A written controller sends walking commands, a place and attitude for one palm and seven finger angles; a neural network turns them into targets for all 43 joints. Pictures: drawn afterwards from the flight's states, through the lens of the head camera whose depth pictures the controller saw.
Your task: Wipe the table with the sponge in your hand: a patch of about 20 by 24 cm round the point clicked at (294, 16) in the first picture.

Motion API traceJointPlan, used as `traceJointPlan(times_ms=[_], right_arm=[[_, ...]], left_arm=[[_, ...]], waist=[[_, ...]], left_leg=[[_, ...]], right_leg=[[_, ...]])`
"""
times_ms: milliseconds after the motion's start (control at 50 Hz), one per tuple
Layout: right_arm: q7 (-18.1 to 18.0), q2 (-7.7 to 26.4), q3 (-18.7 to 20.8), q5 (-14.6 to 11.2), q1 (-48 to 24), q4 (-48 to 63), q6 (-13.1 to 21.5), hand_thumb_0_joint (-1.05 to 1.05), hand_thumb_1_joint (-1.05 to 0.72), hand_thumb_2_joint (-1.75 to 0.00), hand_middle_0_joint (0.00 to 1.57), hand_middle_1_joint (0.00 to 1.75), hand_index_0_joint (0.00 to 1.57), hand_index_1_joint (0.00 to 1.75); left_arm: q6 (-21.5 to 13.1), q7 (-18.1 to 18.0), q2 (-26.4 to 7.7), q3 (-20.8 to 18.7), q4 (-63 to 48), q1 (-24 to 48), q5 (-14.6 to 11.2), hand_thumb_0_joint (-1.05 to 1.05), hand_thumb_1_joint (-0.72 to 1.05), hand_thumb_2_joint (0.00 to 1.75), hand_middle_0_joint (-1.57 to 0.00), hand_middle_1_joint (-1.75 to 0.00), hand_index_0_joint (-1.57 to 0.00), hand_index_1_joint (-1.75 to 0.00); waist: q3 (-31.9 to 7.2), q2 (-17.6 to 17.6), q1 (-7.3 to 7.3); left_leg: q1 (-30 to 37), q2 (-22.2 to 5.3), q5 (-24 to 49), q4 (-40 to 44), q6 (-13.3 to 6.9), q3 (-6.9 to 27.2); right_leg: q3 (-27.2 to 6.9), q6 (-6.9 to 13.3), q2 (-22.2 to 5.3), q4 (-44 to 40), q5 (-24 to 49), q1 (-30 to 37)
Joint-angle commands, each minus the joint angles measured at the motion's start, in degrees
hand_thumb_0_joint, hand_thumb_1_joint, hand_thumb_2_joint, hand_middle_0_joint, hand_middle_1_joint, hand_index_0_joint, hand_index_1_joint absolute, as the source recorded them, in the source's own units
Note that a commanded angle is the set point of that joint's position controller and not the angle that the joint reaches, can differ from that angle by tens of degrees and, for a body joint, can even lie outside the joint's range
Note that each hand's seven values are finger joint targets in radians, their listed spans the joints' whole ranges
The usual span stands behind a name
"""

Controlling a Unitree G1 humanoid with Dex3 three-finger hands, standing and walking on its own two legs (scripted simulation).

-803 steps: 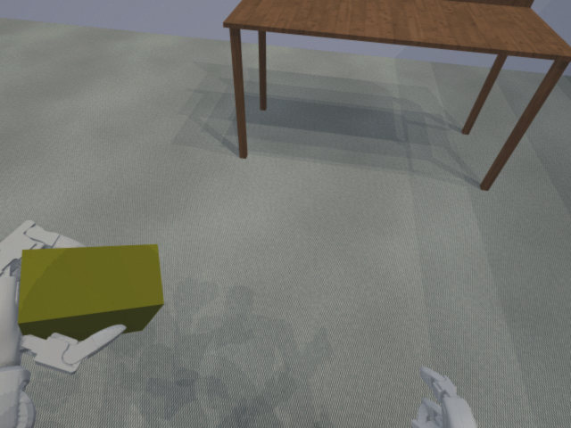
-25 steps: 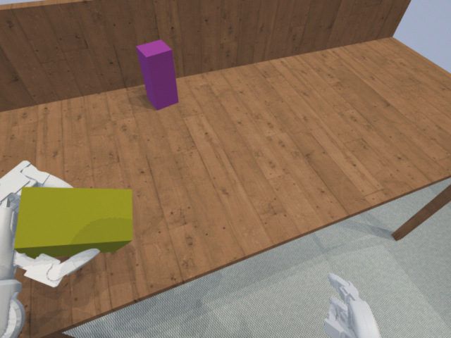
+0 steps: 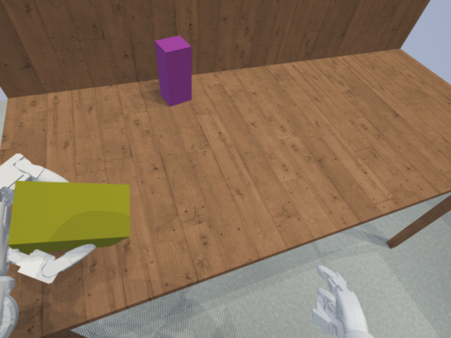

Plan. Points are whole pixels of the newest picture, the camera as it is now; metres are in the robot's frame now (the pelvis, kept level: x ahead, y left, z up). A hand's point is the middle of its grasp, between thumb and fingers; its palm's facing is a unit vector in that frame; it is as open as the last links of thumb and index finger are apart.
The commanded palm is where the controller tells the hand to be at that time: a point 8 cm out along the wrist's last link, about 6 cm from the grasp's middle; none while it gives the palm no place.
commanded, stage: look again from close up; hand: left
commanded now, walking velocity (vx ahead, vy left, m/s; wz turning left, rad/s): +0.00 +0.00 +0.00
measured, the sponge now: (88, 219) +0.23 +0.22 +0.13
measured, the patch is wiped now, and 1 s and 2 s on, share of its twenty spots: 0.00 0.00 0.00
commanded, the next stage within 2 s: come to a stop and stand still in 0.22 s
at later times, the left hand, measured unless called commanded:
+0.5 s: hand (37, 210) +0.21 +0.25 +0.18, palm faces +0.40 -0.77 -0.49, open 10.6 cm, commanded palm +0.13 +0.27 +0.18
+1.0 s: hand (43, 231) +0.20 +0.24 +0.17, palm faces +0.41 -0.82 -0.40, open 10.6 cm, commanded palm +0.13 +0.26 +0.18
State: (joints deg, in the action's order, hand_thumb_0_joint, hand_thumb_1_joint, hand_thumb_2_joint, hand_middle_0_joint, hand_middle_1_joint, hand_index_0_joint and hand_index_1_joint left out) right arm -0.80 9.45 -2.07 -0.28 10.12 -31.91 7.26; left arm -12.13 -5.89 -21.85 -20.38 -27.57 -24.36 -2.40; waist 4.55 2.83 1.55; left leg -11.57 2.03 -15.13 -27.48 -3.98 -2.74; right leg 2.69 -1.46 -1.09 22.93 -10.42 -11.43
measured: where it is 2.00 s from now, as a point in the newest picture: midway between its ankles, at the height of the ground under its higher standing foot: outside the picture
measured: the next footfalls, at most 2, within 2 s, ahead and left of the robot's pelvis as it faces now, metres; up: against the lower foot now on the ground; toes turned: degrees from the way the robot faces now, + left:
none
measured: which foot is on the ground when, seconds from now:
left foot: down 0.00-1.00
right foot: down 0.00-1.00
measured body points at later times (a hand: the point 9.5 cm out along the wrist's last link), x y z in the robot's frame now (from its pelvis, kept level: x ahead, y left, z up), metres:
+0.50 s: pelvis -0.02 -0.01 +0.00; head +0.01 +0.01 +0.44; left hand +0.19 +0.29 +0.21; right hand +0.15 -0.23 -0.08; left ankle +0.00 +0.06 -0.74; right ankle +0.02 -0.14 -0.74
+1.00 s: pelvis -0.01 -0.03 -0.01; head +0.03 +0.01 +0.44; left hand +0.17 +0.28 +0.19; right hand +0.18 -0.25 -0.08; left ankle +0.00 +0.06 -0.74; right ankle +0.02 -0.14 -0.74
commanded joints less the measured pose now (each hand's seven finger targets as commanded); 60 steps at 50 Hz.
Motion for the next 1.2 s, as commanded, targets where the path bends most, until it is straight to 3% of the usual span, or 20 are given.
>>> traceJointPlan(times_ms=[0,140,320,400,420,440,460,480,520,560,600,620,680,720,740,820,880,960,1080,1180], right_arm=[[-1.43,8.79,3.75,-0.25,-3.21,8.61,3.23,0.00,-0.90,-0.90,0.20,0.30,0.20,0.30],[-1.89,8.94,3.33,-0.11,-3.24,7.77,3.42,0.00,-0.90,-0.90,0.20,0.30,0.20,0.30],[-1.91,9.30,3.86,-0.55,-3.99,7.83,4.45,0.00,-0.90,-0.90,0.20,0.30,0.20,0.30],[-1.85,9.27,4.08,-0.27,-2.60,7.79,4.42,0.00,-0.90,-0.90,0.20,0.30,0.20,0.30],[-5.45,14.09,-3.10,-4.05,3.52,12.15,2.70,0.00,-0.90,-0.90,0.20,0.30,0.20,0.30],[-4.79,5.84,1.22,-1.96,2.80,9.58,4.69,0.00,-0.90,-0.90,0.20,0.30,0.20,0.30],[-2.60,9.67,1.28,-0.13,-0.84,6.78,4.60,0.00,-0.90,-0.90,0.20,0.30,0.20,0.30],[-1.71,11.50,2.83,1.22,0.07,7.08,4.60,0.00,-0.90,-0.90,0.20,0.30,0.20,0.30],[0.52,12.00,2.23,0.79,-2.89,6.85,5.14,0.00,-0.90,-0.90,0.20,0.30,0.20,0.30],[2.03,12.51,2.97,0.09,0.62,7.89,5.52,0.00,-0.90,-0.90,0.20,0.30,0.20,0.30],[2.80,12.28,3.32,-0.56,1.10,7.28,6.19,0.00,-0.90,-0.90,0.20,0.30,0.20,0.30],[2.86,12.53,3.13,-0.80,-0.74,6.86,6.25,0.00,-0.90,-0.90,0.20,0.30,0.20,0.30],[1.99,12.42,3.73,0.02,0.14,5.65,5.70,0.00,-0.90,-0.90,0.20,0.30,0.20,0.30],[1.62,12.77,3.74,-0.16,-2.00,5.46,5.11,0.00,-0.90,-0.90,0.20,0.30,0.20,0.30],[1.16,11.62,3.63,0.07,-0.96,4.94,4.86,0.00,-0.90,-0.90,0.20,0.30,0.20,0.30],[1.36,11.88,3.77,-0.74,-1.94,5.10,5.57,0.00,-0.90,-0.90,0.20,0.30,0.20,0.30],[1.72,11.68,3.84,-0.59,0.06,4.69,5.81,0.00,-0.90,-0.90,0.20,0.30,0.20,0.30],[1.68,11.66,4.54,-1.22,-0.27,5.21,5.46,0.00,-0.90,-0.90,0.20,0.30,0.20,0.30],[0.93,10.86,4.20,-1.75,-1.79,6.23,4.82,0.00,-0.90,-0.90,0.20,0.30,0.20,0.30],[0.76,10.27,3.60,-1.85,-3.02,6.41,5.50,0.00,-0.90,-0.90,0.20,0.30,0.20,0.30]], left_arm=[[-4.14,-1.19,-8.69,-5.79,-14.76,4.67,-0.65,0.00,0.10,1.30,-1.20,-1.60,-1.20,-1.60],[-3.99,-1.21,-6.37,-3.79,-10.63,4.97,-0.31,0.00,0.10,1.30,-1.20,-1.60,-1.20,-1.60],[-4.30,-1.65,-9.89,-6.87,-13.14,5.28,0.37,0.00,0.10,1.30,-1.20,-1.60,-1.20,-1.60],[-4.44,-1.14,-8.43,-5.84,-11.75,3.65,0.07,0.00,0.10,1.30,-1.20,-1.60,-1.20,-1.60],[-12.74,-1.57,-54.02,-25.85,-33.13,60.99,3.35,0.00,0.10,1.30,-1.20,-1.60,-1.20,-1.60],[-9.45,-1.39,-25.12,-20.13,-8.52,39.15,5.23,0.00,0.10,1.30,-1.20,-1.60,-1.20,-1.60],[-7.65,-1.14,-21.20,-15.59,1.29,27.93,2.73,0.00,0.10,1.30,-1.20,-1.60,-1.20,-1.60],[-7.70,-0.60,-22.18,-16.07,0.33,23.31,1.83,0.00,0.10,1.30,-1.20,-1.60,-1.20,-1.60],[-7.41,1.06,-15.34,-9.83,0.15,12.47,-0.96,0.00,0.10,1.30,-1.20,-1.60,-1.20,-1.60],[-7.76,1.44,-10.92,-5.70,-4.63,4.21,-2.23,0.00,0.10,1.30,-1.20,-1.60,-1.20,-1.60],[-7.77,0.80,-11.22,-6.21,-6.27,1.41,-3.00,0.00,0.10,1.30,-1.20,-1.60,-1.20,-1.60],[-7.55,0.07,-12.99,-7.84,-6.92,1.69,-3.18,0.00,0.10,1.30,-1.20,-1.60,-1.20,-1.60],[-7.94,-1.25,-16.47,-11.51,-9.39,3.35,-2.82,0.00,0.10,1.30,-1.20,-1.60,-1.20,-1.60],[-7.89,-1.91,-20.83,-14.80,-13.31,7.29,-2.76,0.00,0.10,1.30,-1.20,-1.60,-1.20,-1.60],[-8.01,-1.83,-18.04,-12.91,-11.68,6.15,-2.80,0.00,0.10,1.30,-1.20,-1.60,-1.20,-1.60],[-7.77,-1.98,-19.08,-12.50,-17.01,6.90,-3.27,0.00,0.10,1.30,-1.20,-1.60,-1.20,-1.60],[-7.88,-1.55,-15.22,-9.65,-16.02,3.87,-3.68,0.00,0.10,1.30,-1.20,-1.60,-1.20,-1.60],[-7.12,-1.12,-13.21,-8.57,-12.58,2.60,-4.13,0.00,0.10,1.30,-1.20,-1.60,-1.20,-1.60],[-6.35,-0.45,-11.80,-7.43,-8.24,4.84,-4.96,0.00,0.10,1.30,-1.20,-1.60,-1.20,-1.60],[-6.22,-0.37,-11.69,-6.28,-10.86,6.81,-4.53,0.00,0.10,1.30,-1.20,-1.60,-1.20,-1.60]], waist=[[-11.71,-8.69,-0.48],[-8.72,-6.46,-0.57],[-9.21,-8.57,-0.37],[-9.21,-5.85,-0.43],[-10.28,-23.58,-5.56],[-11.48,-9.28,-0.50],[-9.44,-5.11,-0.15],[-10.29,-3.47,0.05],[-11.22,-6.53,0.40],[-7.34,-4.43,0.83],[-9.16,-1.35,0.82],[-11.50,-4.35,0.99],[-13.69,-1.22,0.58],[-16.66,-3.45,0.10],[-15.53,-4.25,0.11],[-18.92,-10.15,0.35],[-16.66,-8.45,0.38],[-13.52,-7.38,0.06],[-10.28,-3.04,-0.29],[-10.16,-5.37,-0.58]], left_leg=[[-2.19,-6.99,13.92,7.01,5.35,6.85],[-5.03,-6.38,2.82,9.42,3.81,6.93],[-5.57,-6.50,0.82,10.08,3.51,7.39],[-6.30,-6.57,0.36,9.58,3.00,7.73],[-20.93,-7.89,-16.48,9.47,0.61,12.18],[-14.12,-11.81,-16.25,8.47,0.14,15.61],[-6.09,-7.70,-7.82,7.64,1.84,10.02],[-4.75,-6.21,-4.57,4.28,2.81,7.96],[-2.89,-5.48,-3.64,5.15,3.18,7.90],[-5.21,-5.56,0.70,4.97,2.56,8.19],[-3.14,-5.41,6.72,3.96,2.66,7.68],[-1.02,-5.55,8.65,4.50,2.82,7.34],[-2.01,-5.28,15.28,2.45,3.67,7.27],[-0.44,-4.98,15.27,1.72,3.57,7.86],[-1.87,-5.01,16.44,1.74,3.51,7.84],[1.84,-5.14,23.93,-0.37,4.02,8.63],[0.85,-6.01,27.41,-0.25,4.54,9.34],[0.25,-6.92,23.97,2.27,5.25,10.03],[-3.06,-6.28,5.88,5.65,4.40,10.78],[-3.90,-6.45,-0.12,6.95,3.39,11.88]], right_leg=[[-2.95,2.58,-2.49,0.37,12.02,9.33],[-3.45,2.26,-1.93,-2.08,4.69,7.04],[-4.01,2.23,-1.91,-1.50,3.58,7.77],[-4.24,2.39,-2.18,-2.12,3.67,8.18],[-3.12,-1.14,2.05,12.86,-7.32,12.65],[-2.37,0.73,-3.31,10.25,-12.56,-0.15],[-2.12,2.41,-1.84,4.59,-11.47,-3.93],[-4.62,3.53,-2.35,0.81,-7.23,-5.12],[-7.10,4.72,-3.06,0.88,-5.92,-5.85],[-6.47,4.81,-3.79,0.58,0.61,-4.75],[-6.29,4.33,-4.25,1.16,5.12,-3.23],[-5.67,3.94,-3.60,2.89,5.66,-2.36],[-5.78,3.46,-4.82,3.41,13.53,1.70],[-7.30,3.77,-4.92,4.54,13.37,2.53],[-6.09,3.71,-5.47,4.41,14.62,3.31],[-7.15,4.12,-5.63,6.41,17.19,3.42],[-5.28,3.68,-5.60,6.00,15.98,2.54],[-4.98,3.17,-5.45,5.44,11.78,0.31],[-6.14,3.13,-6.10,1.07,3.90,-1.29],[-6.21,3.03,-5.76,-0.45,-1.09,-1.66]])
